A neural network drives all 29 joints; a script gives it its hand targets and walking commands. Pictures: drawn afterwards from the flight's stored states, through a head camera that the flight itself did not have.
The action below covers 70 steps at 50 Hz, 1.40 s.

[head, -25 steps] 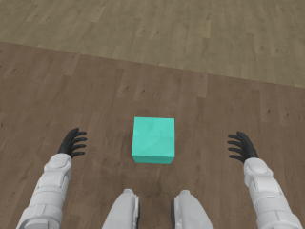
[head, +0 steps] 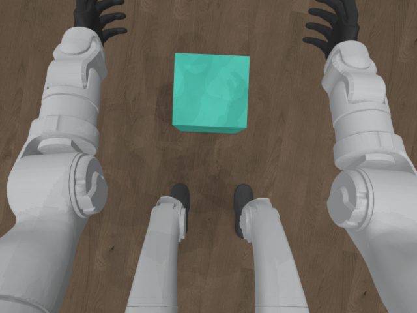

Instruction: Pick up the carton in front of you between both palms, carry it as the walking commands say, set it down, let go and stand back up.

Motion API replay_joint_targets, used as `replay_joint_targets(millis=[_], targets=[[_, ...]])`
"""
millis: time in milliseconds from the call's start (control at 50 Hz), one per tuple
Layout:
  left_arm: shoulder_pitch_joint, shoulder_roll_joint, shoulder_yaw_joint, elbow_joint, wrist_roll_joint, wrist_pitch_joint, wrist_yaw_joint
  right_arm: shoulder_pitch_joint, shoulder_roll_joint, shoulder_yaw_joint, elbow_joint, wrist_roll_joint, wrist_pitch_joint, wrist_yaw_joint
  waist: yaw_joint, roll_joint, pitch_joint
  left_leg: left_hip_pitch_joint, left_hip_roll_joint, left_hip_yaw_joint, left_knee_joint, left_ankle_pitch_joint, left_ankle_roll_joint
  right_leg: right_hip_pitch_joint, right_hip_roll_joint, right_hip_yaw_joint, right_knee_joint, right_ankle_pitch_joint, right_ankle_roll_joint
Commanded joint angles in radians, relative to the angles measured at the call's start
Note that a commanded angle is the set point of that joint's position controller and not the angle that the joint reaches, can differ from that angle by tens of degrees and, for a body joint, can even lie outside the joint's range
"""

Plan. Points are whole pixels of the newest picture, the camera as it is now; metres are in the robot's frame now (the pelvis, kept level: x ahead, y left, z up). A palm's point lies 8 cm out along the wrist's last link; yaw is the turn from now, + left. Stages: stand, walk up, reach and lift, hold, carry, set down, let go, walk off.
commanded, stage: reach and lift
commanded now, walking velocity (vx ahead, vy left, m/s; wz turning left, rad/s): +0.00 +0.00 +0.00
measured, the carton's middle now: (209, 99) +0.53 +0.01 -0.52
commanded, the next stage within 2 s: none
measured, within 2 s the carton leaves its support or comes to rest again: leaves its support in 1.78 s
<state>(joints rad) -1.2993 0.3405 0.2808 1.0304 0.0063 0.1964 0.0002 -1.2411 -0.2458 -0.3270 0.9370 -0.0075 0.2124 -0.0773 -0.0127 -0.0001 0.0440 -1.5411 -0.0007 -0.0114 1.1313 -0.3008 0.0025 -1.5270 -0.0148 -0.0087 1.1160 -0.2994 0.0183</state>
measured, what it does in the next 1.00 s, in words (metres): lowers itself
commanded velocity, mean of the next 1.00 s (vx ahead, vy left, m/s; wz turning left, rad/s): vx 0.00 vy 0.00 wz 0.00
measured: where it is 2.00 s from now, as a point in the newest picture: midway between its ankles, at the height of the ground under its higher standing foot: (212, 220)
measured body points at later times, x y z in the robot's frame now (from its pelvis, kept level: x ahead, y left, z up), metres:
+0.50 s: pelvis +0.00 +0.00 -0.16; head +0.36 +0.00 +0.11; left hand +0.54 +0.21 -0.32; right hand +0.53 -0.19 -0.32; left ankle +0.09 +0.12 -0.61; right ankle +0.09 -0.13 -0.61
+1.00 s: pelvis -0.02 +0.00 -0.28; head +0.36 +0.00 -0.06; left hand +0.55 +0.19 -0.47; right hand +0.54 -0.18 -0.47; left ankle +0.09 +0.12 -0.61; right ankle +0.09 -0.13 -0.61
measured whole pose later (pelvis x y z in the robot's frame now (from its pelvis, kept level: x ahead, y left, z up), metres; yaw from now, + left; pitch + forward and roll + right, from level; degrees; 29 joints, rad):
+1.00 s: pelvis -0.02 +0.00 -0.28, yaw -1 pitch +36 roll -2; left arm -1.56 0.46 0.00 1.19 -0.28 0.05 0.09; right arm -1.53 -0.35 -0.07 1.14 0.26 0.05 -0.15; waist 0.00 0.00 0.45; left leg -2.27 -0.01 -0.03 2.22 -0.57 -0.01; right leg -2.26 0.02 0.01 2.20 -0.56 0.04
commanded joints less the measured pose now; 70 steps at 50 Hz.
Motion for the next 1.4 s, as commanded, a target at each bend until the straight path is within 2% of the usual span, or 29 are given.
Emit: replay_joint_targets(millis=[0, 100, 180, 240, 320, 400, 480, 540, 640, 780, 920, 960, 1000, 1060, 1140, 1220, 1380], targets=[[-0.243, 0.105, 0.05, -0.1, 0.041, -0.039, 0.001, -0.206, -0.107, -0.052, -0.099, -0.04, -0.042, 0.005, -0.002, 0.048, -1.103, 0.618, -0.068, 0.016, -0.084, 0.238, -0.032, 0.449, 0.085, -0.039, -0.074, 0.174, 0.031], [-0.149, 0.022, 0.104, -0.115, 0.094, -0.091, -0.002, -0.136, -0.048, -0.087, -0.106, -0.085, -0.107, 0.023, -0.001, 0.044, -1.062, 0.524, -0.065, -0.007, 0.007, 0.406, -0.038, 0.278, 0.091, -0.034, 0.006, 0.288, 0.031], [-0.07, -0.006, 0.12, -0.114, 0.103, -0.124, 0.009, -0.076, -0.022, -0.087, -0.094, -0.086, -0.143, 0.02, 0.005, 0.028, -1.021, 0.352, -0.063, -0.013, 0.134, 0.448, -0.036, 0.134, 0.092, -0.02, 0.133, 0.327, 0.03], [-0.05, 0.003, 0.099, -0.123, 0.076, -0.142, 0.022, -0.059, -0.033, -0.06, -0.093, -0.061, -0.16, 0.007, 0.01, 0.026, -1.043, 0.258, -0.065, -0.011, 0.245, 0.447, -0.037, 0.04, 0.09, -0.018, 0.242, 0.328, 0.03], [-0.08, 0.063, 0.031, -0.156, -0.002, -0.158, 0.047, -0.082, -0.072, 0.019, -0.114, 0.019, -0.172, -0.017, 0.02, 0.021, -1.16, 0.187, -0.065, 0.001, 0.403, 0.443, -0.041, 0.008, 0.09, -0.021, 0.403, 0.346, 0.035], [-0.143, 0.116, -0.064, -0.188, -0.105, -0.151, 0.064, -0.14, -0.12, 0.094, -0.151, 0.104, -0.162, -0.044, 0.014, 0.02, -1.27, 0.154, -0.062, 0.017, 0.532, 0.391, -0.044, 0.028, 0.09, -0.032, 0.54, 0.326, 0.035], [-0.233, 0.165, -0.12, -0.191, -0.172, -0.128, 0.076, -0.235, -0.155, 0.145, -0.169, 0.165, -0.135, -0.067, 0.016, 0.028, -1.29, 0.107, -0.052, 0.035, 0.619, 0.256, -0.039, 0.035, 0.084, -0.042, 0.634, 0.215, 0.031], [-0.305, 0.193, -0.139, -0.15, -0.197, -0.11, 0.087, -0.316, -0.168, 0.169, -0.136, 0.192, -0.114, -0.08, 0.021, 0.023, -1.231, 0.035, -0.043, 0.045, 0.664, 0.123, -0.036, 0.031, 0.073, -0.043, 0.683, 0.106, 0.029], [-0.396, 0.206, -0.16, -0.014, -0.213, -0.105, 0.093, -0.413, -0.185, 0.18, -0.003, 0.202, -0.109, -0.082, 0.017, 0.012, -1.033, -0.091, -0.022, 0.038, 0.732, -0.042, -0.032, -0.057, 0.055, -0.038, 0.749, -0.038, 0.026], [-0.5, 0.225, -0.198, 0.11, -0.226, -0.142, 0.083, -0.507, -0.213, 0.194, 0.142, 0.221, -0.148, -0.067, 0.019, 0.019, -0.877, -0.153, -0.005, 0.014, 0.829, -0.049, -0.029, -0.148, 0.038, -0.023, 0.85, -0.055, 0.024], [-0.582, 0.248, -0.264, 0.056, -0.281, -0.17, 0.095, -0.579, -0.243, 0.246, 0.105, 0.275, -0.182, -0.075, 0.015, 0.031, -1.015, -0.058, -0.008, 0.013, 0.917, 0.078, -0.032, -0.075, 0.035, -0.029, 0.941, 0.068, 0.02], [-0.599, 0.247, -0.277, 0.028, -0.294, -0.168, 0.096, -0.587, -0.239, 0.252, 0.082, 0.275, -0.182, -0.084, 0.004, 0.011, -1.034, -0.056, -0.013, 0.012, 0.928, 0.1, -0.029, -0.041, 0.04, -0.035, 0.953, 0.101, 0.021], [-0.6, 0.247, -0.285, 0.02, -0.299, -0.165, 0.097, -0.585, -0.235, 0.244, 0.063, 0.272, -0.179, -0.09, -0.012, 0.02, -1.041, -0.008, -0.017, 0.008, 0.942, 0.124, -0.026, -0.063, 0.045, -0.045, 0.954, 0.111, 0.022], [-0.555, 0.233, -0.275, 0.042, -0.288, -0.158, 0.102, -0.557, -0.217, 0.244, 0.059, 0.276, -0.175, -0.093, 0.0, 0.034, -1.054, 0.032, -0.025, 0.013, 0.947, 0.16, -0.028, -0.074, 0.054, -0.052, 0.957, 0.126, 0.025], [-0.476, 0.199, -0.243, 0.111, -0.25, -0.158, 0.098, -0.484, -0.176, 0.231, 0.111, 0.257, -0.172, -0.079, 0.011, 0.03, -0.916, -0.066, -0.028, 0.009, 0.926, 0.124, -0.03, -0.144, 0.06, -0.045, 0.945, 0.095, 0.031], [-0.494, 0.181, -0.235, 0.108, -0.234, -0.167, 0.092, -0.484, -0.162, 0.215, 0.131, 0.24, -0.181, -0.071, 0.005, 0.036, -0.855, -0.119, -0.026, 0.005, 0.915, 0.093, -0.031, -0.188, 0.059, -0.034, 0.937, 0.079, 0.032], [-0.59, 0.052, -0.311, 0.093, -0.257, -0.164, 0.078, -0.57, -0.063, 0.243, 0.125, 0.237, -0.186, -0.069, -0.011, 0.042, -0.829, -0.108, -0.044, 0.006, 0.89, 0.031, -0.028, -0.153, 0.074, -0.037, 0.913, 0.029, 0.023]])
